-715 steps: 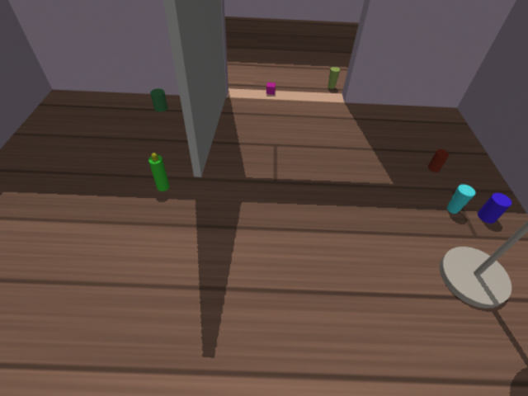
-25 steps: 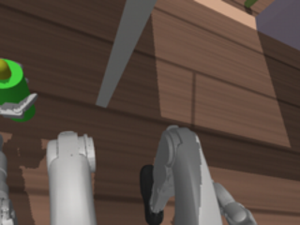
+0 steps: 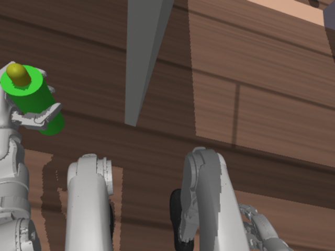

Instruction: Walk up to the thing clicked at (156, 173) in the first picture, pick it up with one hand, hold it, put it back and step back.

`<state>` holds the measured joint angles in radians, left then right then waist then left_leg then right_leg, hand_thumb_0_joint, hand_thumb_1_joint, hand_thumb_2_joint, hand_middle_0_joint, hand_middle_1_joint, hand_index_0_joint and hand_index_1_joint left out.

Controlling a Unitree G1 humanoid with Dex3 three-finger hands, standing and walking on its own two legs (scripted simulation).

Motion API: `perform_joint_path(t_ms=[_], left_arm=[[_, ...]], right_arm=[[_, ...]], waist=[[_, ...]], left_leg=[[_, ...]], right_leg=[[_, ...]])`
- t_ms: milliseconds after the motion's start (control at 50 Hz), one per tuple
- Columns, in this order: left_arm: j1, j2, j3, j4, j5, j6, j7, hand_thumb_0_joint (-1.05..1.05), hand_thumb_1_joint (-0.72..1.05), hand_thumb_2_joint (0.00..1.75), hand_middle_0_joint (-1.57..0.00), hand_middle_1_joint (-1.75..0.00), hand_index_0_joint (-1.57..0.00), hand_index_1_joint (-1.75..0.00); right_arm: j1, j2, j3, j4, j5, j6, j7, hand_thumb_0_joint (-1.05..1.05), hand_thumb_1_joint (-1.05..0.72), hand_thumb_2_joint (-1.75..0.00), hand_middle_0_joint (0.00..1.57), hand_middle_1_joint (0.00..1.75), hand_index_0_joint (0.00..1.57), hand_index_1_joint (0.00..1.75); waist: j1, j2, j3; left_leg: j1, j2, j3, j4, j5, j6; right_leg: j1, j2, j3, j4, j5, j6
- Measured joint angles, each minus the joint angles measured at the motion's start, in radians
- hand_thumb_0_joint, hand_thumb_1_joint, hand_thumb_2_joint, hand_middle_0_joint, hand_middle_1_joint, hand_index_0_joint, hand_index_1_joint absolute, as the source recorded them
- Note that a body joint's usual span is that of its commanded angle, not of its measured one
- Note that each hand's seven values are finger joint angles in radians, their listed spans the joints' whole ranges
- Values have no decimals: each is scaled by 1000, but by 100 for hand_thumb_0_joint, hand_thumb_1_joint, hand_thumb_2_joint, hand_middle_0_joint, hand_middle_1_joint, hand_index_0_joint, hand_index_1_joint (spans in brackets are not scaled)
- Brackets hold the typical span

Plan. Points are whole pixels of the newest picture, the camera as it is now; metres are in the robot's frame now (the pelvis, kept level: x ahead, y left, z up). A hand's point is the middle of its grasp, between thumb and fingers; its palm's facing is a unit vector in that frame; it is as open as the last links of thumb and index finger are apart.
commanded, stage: settle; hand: left
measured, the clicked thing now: (36, 102) +0.43 +0.26 -0.05
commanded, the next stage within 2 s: lift in 0.68 s
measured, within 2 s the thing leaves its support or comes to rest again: neither
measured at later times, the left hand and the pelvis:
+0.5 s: hand (34, 97) +0.42 +0.24 -0.01, palm faces +0.15 -0.99 -0.04, open 9.0 cm; pelvis +0.00 +0.00 +0.02, yaw +2 degrees
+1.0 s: hand (33, 91) +0.43 +0.24 +0.01, palm faces +0.14 -0.99 -0.04, open 9.1 cm; pelvis +0.00 +0.00 +0.04, yaw +2 degrees
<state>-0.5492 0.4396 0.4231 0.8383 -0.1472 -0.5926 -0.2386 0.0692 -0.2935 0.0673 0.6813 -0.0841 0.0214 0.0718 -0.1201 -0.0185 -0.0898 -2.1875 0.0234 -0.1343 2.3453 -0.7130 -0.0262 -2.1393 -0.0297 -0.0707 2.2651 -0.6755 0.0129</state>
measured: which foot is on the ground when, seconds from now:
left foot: down 0.00-1.00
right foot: down 0.00-1.00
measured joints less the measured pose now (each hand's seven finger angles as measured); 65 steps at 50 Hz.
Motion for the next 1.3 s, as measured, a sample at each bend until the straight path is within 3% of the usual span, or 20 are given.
perform_joint_path(t_ms=[280, 900, 1060, 1300], left_arm=[[-7, -40, 1, 1, 9, 23, 5, 2, -22, 107, -82, -101, -75, -101], [-21, -60, -14, 34, 16, 16, 17, 2, -22, 107, -82, -101, -75, -101], [23, -71, -27, -38, -4, 45, -1, 2, -22, 107, -82, -101, -75, -101], [135, -117, -84, -217, -34, 124, 31, 2, -22, 107, -82, -101, -75, -101]], right_arm=[[5, 6, -35, 8, 6, -20, -17, 1, -90, -90, 20, 30, 20, 30], [39, 19, -40, 20, 16, -40, -24, 1, -91, -90, 20, 30, 20, 30], [45, 18, -48, 6, 30, -44, -31, 1, -92, -90, 20, 30, 20, 30], [41, 30, -61, -31, 66, -55, -58, 1, -91, -89, 20, 30, 20, 30]], waist=[[14, 7, -30], [9, 15, -53], [14, 20, -58], [44, 31, -83]], left_leg=[[44, 3, 22, -61, 4, -3], [99, 2, 44, -139, 20, 1], [128, 3, 50, -169, 17, 1], [231, 9, 60, -288, 28, 4]], right_leg=[[29, -2, 16, -42, -1, -7], [79, -5, 30, -109, 7, -6], [106, -6, 33, -134, 3, -7], [205, -4, 34, -251, 14, -6]])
